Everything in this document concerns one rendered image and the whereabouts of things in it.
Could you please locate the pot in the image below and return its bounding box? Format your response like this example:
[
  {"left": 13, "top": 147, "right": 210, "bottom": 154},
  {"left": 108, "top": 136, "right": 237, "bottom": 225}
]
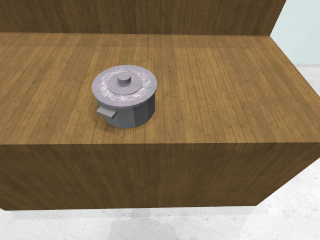
[{"left": 96, "top": 94, "right": 155, "bottom": 129}]

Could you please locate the knob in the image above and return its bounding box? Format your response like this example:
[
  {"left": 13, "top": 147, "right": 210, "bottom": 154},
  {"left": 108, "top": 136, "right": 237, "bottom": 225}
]
[{"left": 117, "top": 72, "right": 131, "bottom": 85}]

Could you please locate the lid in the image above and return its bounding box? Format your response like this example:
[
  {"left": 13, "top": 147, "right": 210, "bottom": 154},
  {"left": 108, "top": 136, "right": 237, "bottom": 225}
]
[{"left": 92, "top": 65, "right": 157, "bottom": 109}]

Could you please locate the table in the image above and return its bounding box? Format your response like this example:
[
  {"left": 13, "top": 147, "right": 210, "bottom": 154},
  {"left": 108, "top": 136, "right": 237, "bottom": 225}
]
[{"left": 0, "top": 0, "right": 320, "bottom": 211}]

